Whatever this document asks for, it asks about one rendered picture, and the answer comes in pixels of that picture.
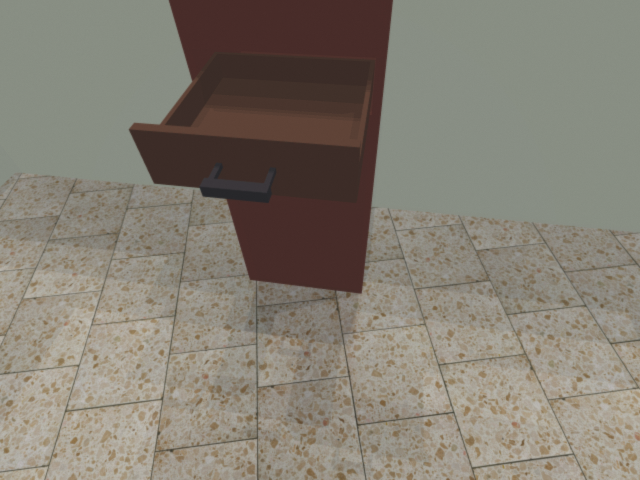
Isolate cabinet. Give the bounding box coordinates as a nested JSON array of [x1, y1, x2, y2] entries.
[[169, 0, 393, 294]]

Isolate handle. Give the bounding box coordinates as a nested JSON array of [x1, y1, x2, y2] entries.
[[199, 163, 276, 203]]

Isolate drawer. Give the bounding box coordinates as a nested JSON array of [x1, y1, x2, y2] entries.
[[129, 52, 375, 203]]

